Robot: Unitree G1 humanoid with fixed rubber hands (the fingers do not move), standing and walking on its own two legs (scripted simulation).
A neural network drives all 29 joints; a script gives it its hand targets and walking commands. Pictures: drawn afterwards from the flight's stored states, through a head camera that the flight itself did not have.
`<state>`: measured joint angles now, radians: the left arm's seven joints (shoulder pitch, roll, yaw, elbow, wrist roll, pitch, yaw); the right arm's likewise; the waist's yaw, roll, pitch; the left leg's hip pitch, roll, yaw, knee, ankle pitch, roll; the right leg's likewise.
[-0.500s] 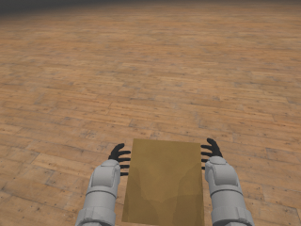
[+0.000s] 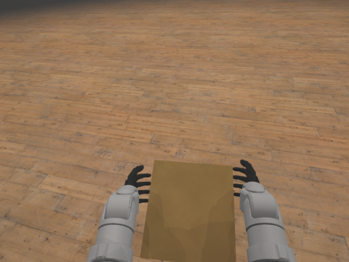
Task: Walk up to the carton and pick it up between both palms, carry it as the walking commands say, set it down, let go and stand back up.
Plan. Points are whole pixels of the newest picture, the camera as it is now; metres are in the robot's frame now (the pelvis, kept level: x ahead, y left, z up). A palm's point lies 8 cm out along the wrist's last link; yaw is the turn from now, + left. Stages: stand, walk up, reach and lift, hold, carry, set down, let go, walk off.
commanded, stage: hold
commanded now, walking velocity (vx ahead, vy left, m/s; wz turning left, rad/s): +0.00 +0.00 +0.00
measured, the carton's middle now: (189, 212) +0.28 -0.01 -0.06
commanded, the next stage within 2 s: carry in 0.58 s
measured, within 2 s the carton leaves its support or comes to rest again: neither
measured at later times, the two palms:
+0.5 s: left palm (130, 195) +0.27 +0.14 +0.04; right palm (251, 190) +0.28 -0.15 +0.04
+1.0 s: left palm (151, 208) +0.23 +0.08 +0.05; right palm (287, 237) +0.17 -0.19 +0.04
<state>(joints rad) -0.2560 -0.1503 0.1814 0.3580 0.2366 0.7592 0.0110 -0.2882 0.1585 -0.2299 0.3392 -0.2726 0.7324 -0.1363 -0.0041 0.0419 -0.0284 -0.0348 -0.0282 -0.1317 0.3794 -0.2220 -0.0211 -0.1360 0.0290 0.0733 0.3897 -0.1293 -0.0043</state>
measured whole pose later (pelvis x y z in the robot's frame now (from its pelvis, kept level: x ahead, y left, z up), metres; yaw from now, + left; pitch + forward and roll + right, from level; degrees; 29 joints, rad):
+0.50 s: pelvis +0.00 +0.00 +0.00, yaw +0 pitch -7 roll +1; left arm -0.24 -0.15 0.18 0.33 0.24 0.76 0.00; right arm -0.28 0.16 -0.23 0.33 -0.27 0.73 -0.11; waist 0.00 0.04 -0.02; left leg -0.03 -0.03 -0.14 0.38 -0.22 -0.02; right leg -0.13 0.03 0.07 0.39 -0.13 -0.01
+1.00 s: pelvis -0.09 +0.02 -0.03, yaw -17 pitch +4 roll +0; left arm -0.34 -0.17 0.15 -0.18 0.07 1.19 0.27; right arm -0.39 0.19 -0.16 -0.13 -0.13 1.12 -0.30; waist 0.05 0.03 0.02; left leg -0.49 0.14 0.16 0.69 -0.25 -0.02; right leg -0.43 -0.01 -0.06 0.66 -0.29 -0.01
